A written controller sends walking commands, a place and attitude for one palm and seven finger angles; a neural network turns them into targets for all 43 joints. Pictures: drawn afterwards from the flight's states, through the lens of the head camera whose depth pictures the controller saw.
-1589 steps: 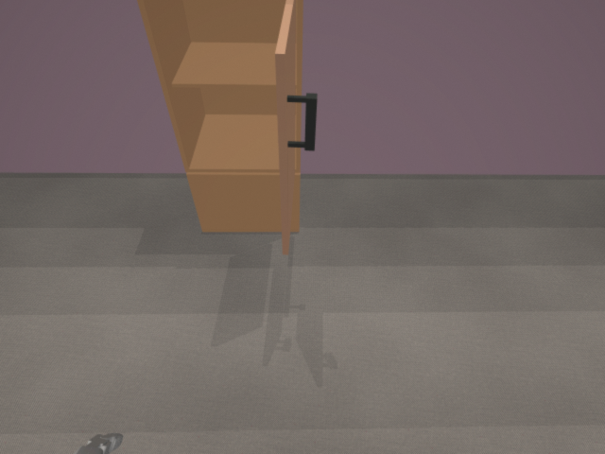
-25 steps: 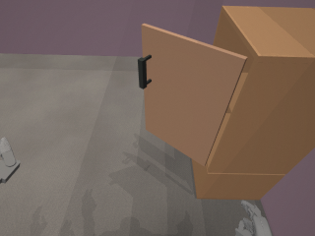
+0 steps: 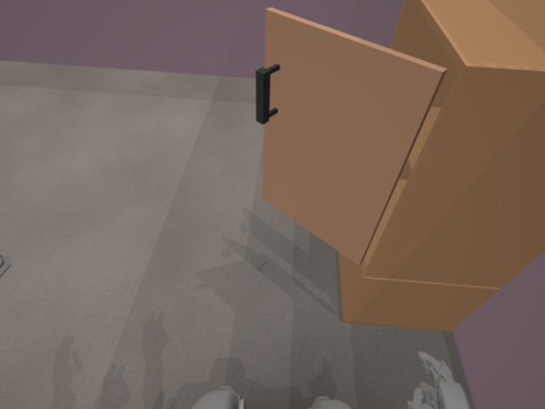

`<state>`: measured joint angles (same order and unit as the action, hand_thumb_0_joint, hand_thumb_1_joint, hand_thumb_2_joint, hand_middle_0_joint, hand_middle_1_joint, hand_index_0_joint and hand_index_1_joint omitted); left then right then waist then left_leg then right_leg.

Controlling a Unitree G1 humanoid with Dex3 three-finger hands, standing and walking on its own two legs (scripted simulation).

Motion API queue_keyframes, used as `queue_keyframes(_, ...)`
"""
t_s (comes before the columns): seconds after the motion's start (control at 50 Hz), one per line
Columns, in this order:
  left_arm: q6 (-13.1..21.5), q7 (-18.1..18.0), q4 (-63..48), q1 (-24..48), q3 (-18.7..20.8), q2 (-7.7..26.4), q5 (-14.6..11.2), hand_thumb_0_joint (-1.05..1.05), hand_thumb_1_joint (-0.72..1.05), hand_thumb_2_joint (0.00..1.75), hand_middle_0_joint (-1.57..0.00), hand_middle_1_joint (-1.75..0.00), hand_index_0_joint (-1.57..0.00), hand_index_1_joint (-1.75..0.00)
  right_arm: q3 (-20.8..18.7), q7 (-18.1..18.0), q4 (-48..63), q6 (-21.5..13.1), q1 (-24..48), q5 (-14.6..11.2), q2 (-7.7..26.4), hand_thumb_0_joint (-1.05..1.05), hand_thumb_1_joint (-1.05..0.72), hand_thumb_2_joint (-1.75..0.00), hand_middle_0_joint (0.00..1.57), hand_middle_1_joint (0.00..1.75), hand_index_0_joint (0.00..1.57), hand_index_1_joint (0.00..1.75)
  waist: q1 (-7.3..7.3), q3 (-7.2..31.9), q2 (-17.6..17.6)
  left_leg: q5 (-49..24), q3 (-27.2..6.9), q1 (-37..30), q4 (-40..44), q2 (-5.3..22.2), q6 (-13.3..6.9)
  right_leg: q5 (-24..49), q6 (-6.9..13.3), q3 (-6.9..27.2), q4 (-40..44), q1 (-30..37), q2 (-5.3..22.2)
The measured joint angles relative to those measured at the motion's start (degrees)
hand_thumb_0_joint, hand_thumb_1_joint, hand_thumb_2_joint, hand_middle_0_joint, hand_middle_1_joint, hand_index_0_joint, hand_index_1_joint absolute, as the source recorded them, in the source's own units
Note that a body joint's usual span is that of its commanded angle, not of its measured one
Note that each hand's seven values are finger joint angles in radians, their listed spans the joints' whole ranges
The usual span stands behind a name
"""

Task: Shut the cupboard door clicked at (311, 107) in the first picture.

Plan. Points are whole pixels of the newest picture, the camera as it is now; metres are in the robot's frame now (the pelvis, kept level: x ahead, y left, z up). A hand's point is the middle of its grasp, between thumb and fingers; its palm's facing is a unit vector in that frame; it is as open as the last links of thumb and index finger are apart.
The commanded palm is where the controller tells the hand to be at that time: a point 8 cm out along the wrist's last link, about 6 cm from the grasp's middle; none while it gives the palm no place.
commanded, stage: step back with the hand held close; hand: left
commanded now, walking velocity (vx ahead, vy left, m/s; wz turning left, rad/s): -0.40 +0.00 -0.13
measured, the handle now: (268, 94) +0.78 +0.04 +0.06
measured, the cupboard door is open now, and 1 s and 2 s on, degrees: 53 53 53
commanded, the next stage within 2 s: stop stepping back and stand still in 0.50 s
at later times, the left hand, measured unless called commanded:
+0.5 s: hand out of the picture +0.12 +0.27 +0.21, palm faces +0.48 -0.81 -0.35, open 7.4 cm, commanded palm +0.07 +0.29 +0.22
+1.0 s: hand out of the picture +0.02 +0.27 +0.22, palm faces +0.33 -0.85 -0.42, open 7.4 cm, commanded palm +0.00 +0.30 +0.22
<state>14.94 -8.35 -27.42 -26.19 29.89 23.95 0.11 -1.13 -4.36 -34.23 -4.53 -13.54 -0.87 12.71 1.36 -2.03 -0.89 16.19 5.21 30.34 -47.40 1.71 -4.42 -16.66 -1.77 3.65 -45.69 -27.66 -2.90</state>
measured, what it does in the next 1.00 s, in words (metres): walks backwards: right foot, then left foot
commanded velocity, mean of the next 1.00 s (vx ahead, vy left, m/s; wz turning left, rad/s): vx -0.13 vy -0.01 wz -0.07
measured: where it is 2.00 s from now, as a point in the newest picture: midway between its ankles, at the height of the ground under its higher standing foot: outside the picture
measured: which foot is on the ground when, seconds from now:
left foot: down 0.00-0.54, up 0.56-0.62, down 0.64-0.84, up 0.86-1.00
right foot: down 0.00-0.22, up 0.24-0.50, down 0.52-1.00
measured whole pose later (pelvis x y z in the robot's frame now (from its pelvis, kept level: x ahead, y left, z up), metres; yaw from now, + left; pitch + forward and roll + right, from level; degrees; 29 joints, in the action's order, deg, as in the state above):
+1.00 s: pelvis -0.20 +0.04 +0.04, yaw -12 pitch +0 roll +0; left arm 10.6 -9.7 -30.6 -35.2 24.4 23.9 -0.6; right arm -1.4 -4.7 -39.9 -2.9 -20.7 0.9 13.9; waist -1.2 6.6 4.0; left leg 20.6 2.8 26.7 -51.0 2.3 0.4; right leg -16.4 2.0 -3.1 -29.5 -16.1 1.8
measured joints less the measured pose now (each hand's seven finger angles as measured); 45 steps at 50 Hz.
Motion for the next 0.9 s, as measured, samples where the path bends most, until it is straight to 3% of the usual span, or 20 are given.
queue_keyframes(0.14, -1.0, -0.4, -4.3, -0.5, -3.9, -2.7, -0.5, 0.02, 0.89, 0.9, -0.22, -0.3, -0.21, -0.3, 0.0, 1.4, -1.6, -0.1, 2.6, 0.9, -0.6, 0.01, -0.9, -0.9, 0.2, 0.3, 0.2, 0.3, -1.29, -0.1, 3.0, 9.7, -0.8, 1.2, 1.3, -2.4, 3.4, 4.2, 0.2, 0.0, 4.8, -0.7, 2.2)
queue_keyframes(0.18, -0.6, -0.7, -5.9, -0.9, -4.6, -1.8, -0.5, 0.02, 0.89, 0.9, -0.22, -0.3, -0.21, -0.3, 0.1, 1.6, -1.8, 0.4, 3.3, 1.0, -0.8, 0.01, -0.9, -0.9, 0.2, 0.3, 0.2, 0.3, -0.97, 0.3, 4.1, 8.1, -1.1, 0.1, 4.1, -2.7, 3.5, 6.0, -0.1, 0.2, 7.2, -0.7, 3.0)
queue_keyframes(0.22, -0.1, -0.8, -7.0, -1.3, -4.0, -0.3, -0.7, 0.02, 0.88, 0.9, -0.22, -0.3, -0.21, -0.3, 0.3, 1.2, -0.9, 0.6, 3.5, 1.0, -0.9, 0.01, -0.9, -0.9, 0.2, 0.3, 0.2, 0.3, -0.43, 0.3, 4.6, 2.8, -0.2, 0.0, 7.0, -2.2, 2.2, 4.9, 0.0, 0.3, 7.9, -1.2, 3.1)
queue_keyframes(0.28, 0.3, -0.7, -6.2, -1.0, -2.1, 1.9, -0.7, 0.01, 0.88, 0.9, -0.22, -0.3, -0.21, -0.3, -0.6, 0.2, 0.0, -0.6, 3.6, 1.5, -0.9, 0.01, -0.9, -0.9, 0.2, 0.3, 0.2, 0.3, 0.88, -0.2, 0.3, -9.5, -0.8, 0.9, 9.5, 1.8, -0.4, -4.0, 0.2, -1.0, -6.0, -3.0, -1.0)
queue_keyframes(0.34, 0.1, -0.7, -4.6, -1.1, 0.2, 3.3, -2.1, 0.01, 0.88, 0.9, -0.22, -0.3, -0.21, -0.3, -1.2, 0.6, -2.0, -1.6, 3.8, 0.8, -2.5, 0.01, -0.9, -0.9, 0.2, 0.3, 0.2, 0.3, -1.07, 1.2, -0.6, -10.1, -0.4, 0.6, 11.4, 3.6, 0.1, -9.2, 0.4, -1.9, -14.6, 0.0, -2.2)
queue_keyframes(0.38, -0.4, -1.1, -3.8, -2.6, 1.0, 2.4, -3.2, 0.01, 0.89, 0.9, -0.22, -0.3, -0.21, -0.3, -0.7, 1.0, -2.4, -2.0, 3.6, 0.6, -3.2, 0.01, -0.9, -0.9, 0.2, 0.3, 0.2, 0.3, -2.43, 3.3, -0.8, -11.1, 1.1, 0.5, 13.8, 4.9, 0.3, -11.2, 0.6, -3.6, -11.6, 4.6, -1.2)
queue_keyframes(0.46, -2.3, -1.4, -3.0, -2.2, -1.5, -1.1, -3.9, 0.01, 0.89, 0.9, -0.21, -0.3, -0.21, -0.3, 1.2, 1.6, -2.2, -3.3, 3.9, 1.1, -4.2, 0.01, -0.9, -0.9, 0.2, 0.3, 0.2, 0.3, -4.04, 5.5, -0.5, -15.4, 3.6, 0.7, 19.4, 6.4, 0.9, -12.2, 1.1, -5.5, 4.8, 15.6, 0.1)
queue_keyframes(0.5, -2.7, -1.3, -3.4, -0.4, -3.2, -1.7, -3.8, 0.02, 0.89, 0.9, -0.21, -0.3, -0.2, -0.3, 2.0, 2.0, -1.9, -3.6, 5.2, 1.4, -4.6, 0.01, -0.9, -0.9, 0.2, 0.3, 0.2, 0.3, -4.69, 5.2, 1.3, -16.4, 5.3, 2.1, 20.6, 6.4, 1.9, -10.3, 2.1, -4.6, 14.4, 19.6, 1.1)
queue_keyframes(0.52, -2.6, -1.3, -4.0, 0.5, -3.7, -1.4, -3.6, 0.02, 0.89, 0.9, -0.21, -0.3, -0.2, -0.3, 2.4, 2.2, -1.6, -3.6, 6.2, 1.4, -5.0, 0.01, -0.9, -0.9, 0.2, 0.3, 0.2, 0.3, -5.15, 4.8, 3.2, -14.9, 6.3, 3.6, 19.5, 5.9, 3.1, -9.3, 3.3, -2.5, 18.1, 20.2, 2.2)
queue_keyframes(0.54, -2.4, -1.1, -3.8, 1.8, -5.2, -2.3, -3.2, 0.02, 0.89, 0.9, -0.21, -0.3, -0.2, -0.3, 2.4, 2.2, -2.2, -3.3, 7.2, 1.5, -4.7, 0.01, -0.9, -0.9, 0.2, 0.3, 0.2, 0.3, -5.28, 3.9, 2.8, -11.7, 5.4, 4.8, 17.6, 6.1, 4.5, -8.6, 3.0, -1.8, 17.6, 19.2, 1.7)
queue_keyframes(0.58, -2.2, -0.8, -3.5, 2.8, -7.6, -2.8, -2.2, 0.02, 0.89, 0.9, -0.21, -0.3, -0.2, -0.3, 2.4, 1.8, -3.9, -2.5, 7.6, 1.7, -4.3, 0.01, -0.9, -0.89, 0.2, 0.3, 0.2, 0.3, -4.94, 2.9, 2.7, -3.8, 2.7, 4.5, 13.7, 4.8, 6.3, -7.1, 1.1, -0.7, 16.7, 18.7, 1.4)
queue_keyframes(0.6, -2.2, -0.6, -3.8, 2.5, -8.0, -2.2, -1.8, 0.02, 0.89, 0.9, -0.21, -0.3, -0.2, -0.3, 2.5, 1.6, -4.4, -2.0, 7.0, 1.4, -4.2, 0.01, -0.9, -0.89, 0.2, 0.3, 0.2, 0.3, -4.62, 3.2, 3.4, -3.3, 1.9, 3.4, 12.3, 3.6, 6.6, -6.6, 0.3, 0.2, 16.7, 18.7, 1.9)
queue_keyframes(0.64, -2.7, -0.1, -5.3, 0.6, -7.2, -0.3, -1.7, 0.02, 0.89, 0.9, -0.21, -0.3, -0.21, -0.3, 2.5, 0.8, -4.1, -0.9, 5.3, 0.8, -3.9, 0.01, -0.9, -0.89, 0.2, 0.3, 0.2, 0.3, -3.33, 4.6, 4.1, -11.8, 1.0, -1.0, 13.0, 1.9, 6.6, -6.0, -0.7, 1.3, 15.5, 18.0, 2.2)
queue_keyframes(0.66, -2.9, 0.2, -5.9, -0.1, -6.4, 1.0, -1.8, 0.02, 0.89, 0.9, -0.22, -0.3, -0.21, -0.3, 2.2, 0.4, -3.6, -0.7, 4.5, 0.5, -3.5, 0.01, -0.9, -0.89, 0.2, 0.3, 0.2, 0.3, -2.12, 5.3, 3.6, -12.1, 0.6, -2.8, 15.0, 1.6, 4.5, -5.9, -0.9, 0.3, 13.7, 17.1, 2.1)
queue_keyframes(0.7, -3.1, 0.7, -5.3, -0.2, -4.6, 3.6, -2.4, 0.02, 0.89, 0.9, -0.22, -0.3, -0.21, -0.3, 1.1, 0.0, -2.8, -0.7, 3.6, 0.2, -3.2, 0.01, -0.9, -0.89, 0.2, 0.3, 0.2, 0.3, 0.27, 4.8, 3.8, -10.5, 0.5, -3.9, 16.5, 1.0, 1.7, -7.0, -0.2, -1.0, 9.3, 15.2, 2.3)
queue_keyframes(0.74, -3.2, 0.9, -3.6, -1.1, -3.0, 5.0, -2.8, 0.02, 0.89, 0.9, -0.22, -0.3, -0.21, -0.3, 0.7, 0.2, -1.7, -1.1, 2.5, 0.3, -2.5, 0.01, -0.9, -0.9, 0.2, 0.3, 0.2, 0.3, 1.76, 4.5, 3.2, -11.7, 0.7, -5.0, 18.4, 1.4, 1.0, -10.8, 0.7, -2.0, 7.6, 13.6, 1.2)
queue_keyframes(0.8, -4.7, 0.6, -1.9, -5.2, -1.5, 5.5, -3.5, 0.01, 0.89, 0.9, -0.22, -0.3, -0.21, -0.3, 0.5, 0.3, 0.2, -0.6, 0.0, 0.4, -1.6, 0.01, -0.9, -0.9, 0.2, 0.3, 0.2, 0.3, 3.86, 5.0, 2.4, -11.3, 0.5, -5.7, 21.2, 1.4, 2.3, -11.3, 2.3, -5.7, 12.4, 14.2, 0.1)
queue_keyframes(0.84, -5.8, 0.5, -1.5, -7.9, -1.9, 4.9, -3.5, 0.01, 0.89, 0.9, -0.22, -0.3, -0.21, -0.3, 0.1, 0.4, 1.0, 0.0, -1.7, 0.4, -0.7, 0.01, -0.9, -0.9, 0.2, 0.3, 0.2, 0.3, 4.84, 4.9, 1.8, -5.1, -0.2, -4.7, 19.7, 0.8, 3.7, -8.0, 3.8, -6.4, 15.2, 14.7, -0.1)
queue_keyframes(0.86, -6.4, 0.5, -1.8, -9.1, -2.5, 4.5, -3.4, 0.01, 0.89, 0.9, -0.22, -0.3, -0.21, -0.3, -0.3, 0.4, 0.9, 0.5, -2.6, 0.5, -0.2, 0.01, -0.9, -0.9, 0.2, 0.3, 0.2, 0.3, 4.73, 4.9, 1.6, -0.7, -0.8, -3.4, 16.5, 0.4, 4.6, -5.9, 4.2, -6.7, 15.8, 14.6, 0.2)
queue_keyframes(0.9, -6.7, 0.3, -3.4, -11.3, -3.8, 3.6, -2.8, 0.02, 0.89, 0.9, -0.22, -0.3, -0.21, -0.3, -0.6, 0.4, -1.0, 1.4, -4.1, 0.7, 0.5, 0.01, -0.9, -0.9, 0.2, 0.3, 0.2, 0.3, 2.27, 5.7, 2.9, 3.8, -2.1, 0.0, 3.4, -1.2, 5.7, -2.1, 4.8, -5.6, 15.9, 13.6, 1.3)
